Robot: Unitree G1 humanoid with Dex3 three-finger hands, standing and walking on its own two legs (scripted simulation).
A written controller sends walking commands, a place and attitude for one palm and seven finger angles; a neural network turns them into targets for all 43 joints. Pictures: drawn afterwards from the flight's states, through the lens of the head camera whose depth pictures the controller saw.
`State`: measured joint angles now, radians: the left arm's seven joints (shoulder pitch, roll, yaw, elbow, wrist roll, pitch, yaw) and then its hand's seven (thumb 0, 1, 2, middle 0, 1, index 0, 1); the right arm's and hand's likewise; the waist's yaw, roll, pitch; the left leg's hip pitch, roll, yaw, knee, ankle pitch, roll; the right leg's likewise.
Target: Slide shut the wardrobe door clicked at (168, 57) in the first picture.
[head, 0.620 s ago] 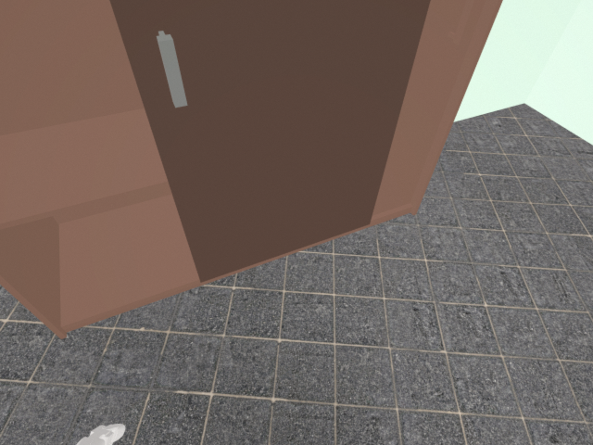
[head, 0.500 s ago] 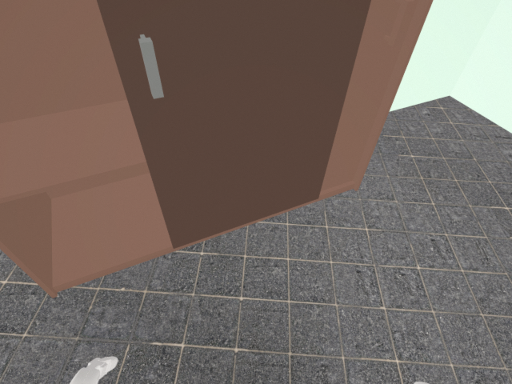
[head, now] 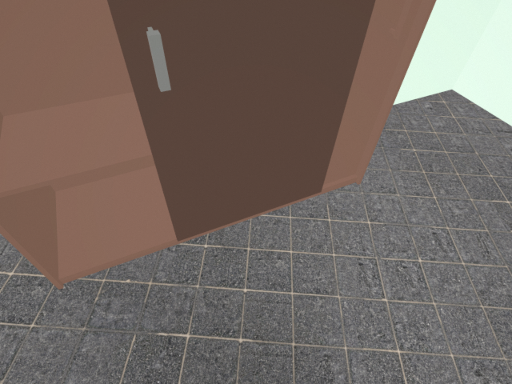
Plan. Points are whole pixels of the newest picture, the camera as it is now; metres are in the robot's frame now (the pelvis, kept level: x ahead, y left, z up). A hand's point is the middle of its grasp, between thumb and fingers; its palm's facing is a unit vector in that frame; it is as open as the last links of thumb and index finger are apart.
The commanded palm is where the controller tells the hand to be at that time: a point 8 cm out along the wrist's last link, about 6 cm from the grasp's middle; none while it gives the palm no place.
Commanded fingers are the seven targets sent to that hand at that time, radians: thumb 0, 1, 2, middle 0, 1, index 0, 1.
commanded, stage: stand and wait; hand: right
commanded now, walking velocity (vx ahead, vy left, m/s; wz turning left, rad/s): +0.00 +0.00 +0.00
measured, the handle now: (157, 59) +0.81 +0.30 +0.11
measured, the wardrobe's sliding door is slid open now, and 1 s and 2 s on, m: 0.49 0.49 0.49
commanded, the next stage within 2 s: look at it before walking up in 0.20 s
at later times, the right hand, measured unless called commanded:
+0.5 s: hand out of the picture +0.09 -0.24 -0.15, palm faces -0.04 +0.94 -0.33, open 7.4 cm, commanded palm none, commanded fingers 0.00 -0.90 -0.90 0.20 0.30 0.20 0.30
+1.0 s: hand out of the picture +0.09 -0.25 -0.15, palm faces -0.03 +0.94 -0.34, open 7.4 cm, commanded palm none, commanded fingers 0.00 -0.90 -0.90 0.20 0.30 0.20 0.30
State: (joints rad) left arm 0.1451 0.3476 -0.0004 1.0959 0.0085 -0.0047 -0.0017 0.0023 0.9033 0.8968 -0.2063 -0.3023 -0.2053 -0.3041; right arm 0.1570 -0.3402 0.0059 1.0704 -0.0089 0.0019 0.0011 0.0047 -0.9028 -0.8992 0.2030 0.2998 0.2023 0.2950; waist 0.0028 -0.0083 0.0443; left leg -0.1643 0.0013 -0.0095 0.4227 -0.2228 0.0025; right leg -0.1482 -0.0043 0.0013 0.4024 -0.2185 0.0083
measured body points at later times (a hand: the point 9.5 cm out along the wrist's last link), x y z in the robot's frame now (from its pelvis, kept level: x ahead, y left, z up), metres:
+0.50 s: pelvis +0.00 +0.00 +0.00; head +0.01 +0.01 +0.45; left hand +0.07 +0.30 -0.13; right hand +0.09 -0.29 -0.13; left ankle +0.01 +0.12 -0.74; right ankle +0.00 -0.13 -0.74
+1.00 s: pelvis +0.01 +0.00 +0.00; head +0.02 +0.00 +0.45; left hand +0.09 +0.29 -0.13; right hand +0.09 -0.30 -0.13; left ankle +0.01 +0.12 -0.74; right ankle +0.00 -0.13 -0.74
